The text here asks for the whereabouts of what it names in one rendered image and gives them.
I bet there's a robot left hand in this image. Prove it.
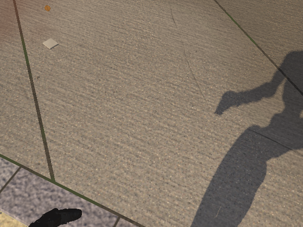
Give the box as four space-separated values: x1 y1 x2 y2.
28 208 82 227

